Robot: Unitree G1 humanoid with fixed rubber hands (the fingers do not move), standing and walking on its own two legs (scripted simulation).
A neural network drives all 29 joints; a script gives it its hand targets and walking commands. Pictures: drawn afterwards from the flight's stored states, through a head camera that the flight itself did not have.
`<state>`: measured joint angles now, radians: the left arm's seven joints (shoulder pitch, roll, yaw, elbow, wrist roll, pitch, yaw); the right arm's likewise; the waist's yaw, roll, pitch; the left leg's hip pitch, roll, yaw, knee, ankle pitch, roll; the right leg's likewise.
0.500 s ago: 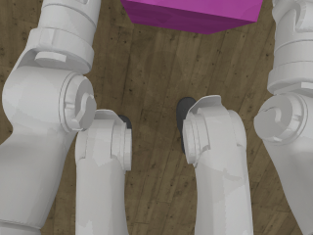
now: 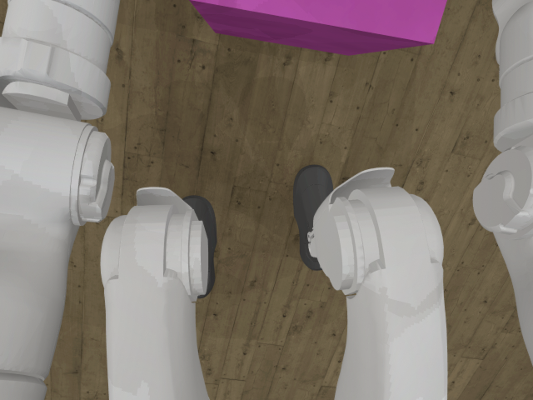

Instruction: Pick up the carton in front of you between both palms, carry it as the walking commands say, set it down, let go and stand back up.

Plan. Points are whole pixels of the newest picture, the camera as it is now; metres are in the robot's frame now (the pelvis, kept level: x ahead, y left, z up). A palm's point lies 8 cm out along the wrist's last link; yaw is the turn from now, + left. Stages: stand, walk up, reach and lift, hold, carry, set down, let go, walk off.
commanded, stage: set down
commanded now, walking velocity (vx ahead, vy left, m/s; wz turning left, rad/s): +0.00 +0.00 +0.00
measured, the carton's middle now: out of the picture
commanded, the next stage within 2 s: let go in 0.98 s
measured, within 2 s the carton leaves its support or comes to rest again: neither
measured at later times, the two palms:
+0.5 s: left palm out of the picture +0.61 +0.07 +0.00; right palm out of the picture +0.53 -0.30 +0.00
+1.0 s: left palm out of the picture +0.61 +0.08 +0.15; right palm out of the picture +0.52 -0.31 +0.15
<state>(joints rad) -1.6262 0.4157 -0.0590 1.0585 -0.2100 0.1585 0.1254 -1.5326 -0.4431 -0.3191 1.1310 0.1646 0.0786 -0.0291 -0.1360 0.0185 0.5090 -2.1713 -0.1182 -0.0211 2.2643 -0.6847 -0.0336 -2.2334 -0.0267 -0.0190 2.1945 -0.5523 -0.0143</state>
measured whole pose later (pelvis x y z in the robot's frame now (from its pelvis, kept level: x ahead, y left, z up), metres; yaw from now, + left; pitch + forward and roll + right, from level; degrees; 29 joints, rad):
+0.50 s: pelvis +0.00 +0.00 +0.10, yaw -1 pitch +45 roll +2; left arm -1.54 0.36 0.16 1.02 -0.04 0.27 0.10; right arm -1.41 -0.36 -0.36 0.93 0.06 0.23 -0.04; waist -0.14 0.04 0.14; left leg -2.05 -0.09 -0.01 1.86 -0.59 -0.02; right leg -2.12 0.02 0.02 1.81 -0.46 0.00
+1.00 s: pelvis +0.03 +0.00 +0.24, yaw -1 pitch +47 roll +2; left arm -1.37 0.31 0.22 0.94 0.02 0.28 0.06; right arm -1.24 -0.32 -0.41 0.85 0.01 0.25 0.02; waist -0.13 0.05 0.00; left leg -1.69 -0.08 -0.04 1.30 -0.43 -0.02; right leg -1.75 0.03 0.04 1.26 -0.33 0.00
